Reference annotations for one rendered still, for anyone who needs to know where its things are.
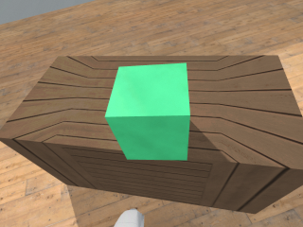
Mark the pedestal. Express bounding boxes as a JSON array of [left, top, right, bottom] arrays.
[[0, 55, 303, 215]]

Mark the robot left thigh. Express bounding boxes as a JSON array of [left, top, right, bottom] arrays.
[[114, 210, 145, 227]]

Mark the carton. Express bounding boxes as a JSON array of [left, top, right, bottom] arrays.
[[104, 62, 190, 161]]

